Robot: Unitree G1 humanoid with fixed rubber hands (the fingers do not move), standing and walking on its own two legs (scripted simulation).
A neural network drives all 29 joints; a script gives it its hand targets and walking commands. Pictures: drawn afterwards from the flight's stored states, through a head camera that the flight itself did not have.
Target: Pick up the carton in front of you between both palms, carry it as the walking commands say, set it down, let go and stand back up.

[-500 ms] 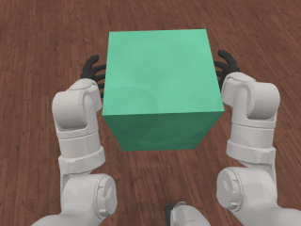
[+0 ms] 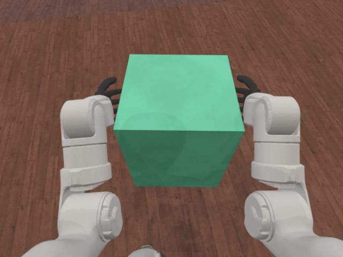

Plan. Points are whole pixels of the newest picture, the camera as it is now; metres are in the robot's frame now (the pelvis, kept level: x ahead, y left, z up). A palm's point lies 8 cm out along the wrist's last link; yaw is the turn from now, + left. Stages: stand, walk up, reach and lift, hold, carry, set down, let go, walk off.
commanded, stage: carry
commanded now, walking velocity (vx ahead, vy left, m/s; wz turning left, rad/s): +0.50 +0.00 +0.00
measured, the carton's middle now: (177, 126) +0.39 -0.01 +0.08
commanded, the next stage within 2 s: none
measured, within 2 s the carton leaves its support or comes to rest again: neither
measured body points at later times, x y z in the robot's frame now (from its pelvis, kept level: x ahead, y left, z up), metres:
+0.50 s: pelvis +0.29 -0.05 +0.05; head +0.33 -0.05 +0.50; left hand +0.66 +0.13 +0.19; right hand +0.70 -0.17 +0.20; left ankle +0.24 +0.06 -0.57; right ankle +0.31 -0.12 -0.68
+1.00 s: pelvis +0.59 -0.02 +0.09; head +0.64 -0.01 +0.54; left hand +1.00 +0.10 +0.24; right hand +0.97 -0.21 +0.24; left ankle +0.57 +0.07 -0.64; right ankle +0.67 -0.13 -0.57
